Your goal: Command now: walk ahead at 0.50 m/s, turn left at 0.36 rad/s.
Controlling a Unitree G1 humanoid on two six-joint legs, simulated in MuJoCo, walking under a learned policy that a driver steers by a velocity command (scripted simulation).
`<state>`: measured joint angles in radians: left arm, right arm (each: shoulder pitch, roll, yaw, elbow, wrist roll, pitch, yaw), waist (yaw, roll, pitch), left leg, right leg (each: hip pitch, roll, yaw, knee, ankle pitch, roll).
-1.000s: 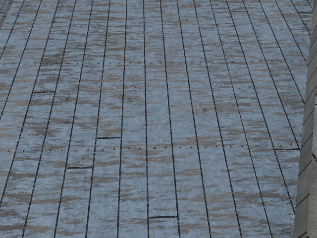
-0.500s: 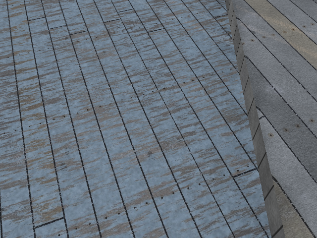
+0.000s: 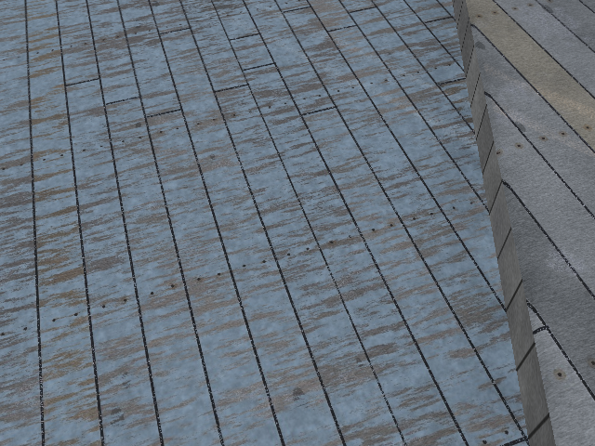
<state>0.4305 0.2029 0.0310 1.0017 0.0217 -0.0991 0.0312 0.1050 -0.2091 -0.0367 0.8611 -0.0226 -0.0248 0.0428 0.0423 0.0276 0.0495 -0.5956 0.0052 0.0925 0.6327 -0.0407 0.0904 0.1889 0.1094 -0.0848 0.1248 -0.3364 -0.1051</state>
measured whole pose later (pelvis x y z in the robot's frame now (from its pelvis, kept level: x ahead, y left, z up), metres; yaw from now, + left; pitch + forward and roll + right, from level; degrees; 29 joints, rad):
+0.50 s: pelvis +0.28 +0.03 +0.01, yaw +14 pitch +2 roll +0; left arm 0.05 0.25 0.01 0.76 0.04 -0.04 -0.03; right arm 0.43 -0.25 -0.06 0.92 -0.01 -0.06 0.00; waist -0.08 -0.04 0.04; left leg 0.03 -0.15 -0.14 0.22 -0.27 0.12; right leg -0.64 -0.07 0.00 0.67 -0.01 0.01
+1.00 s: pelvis +0.54 +0.06 +0.02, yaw +16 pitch +1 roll -1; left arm 0.44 0.22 0.03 0.97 0.00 -0.09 -0.01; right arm 0.11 -0.25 -0.02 0.81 -0.03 -0.03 0.04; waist 0.05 0.05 0.03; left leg -0.62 0.09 0.01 0.73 -0.06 0.01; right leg 0.01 0.08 -0.04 0.18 -0.20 -0.07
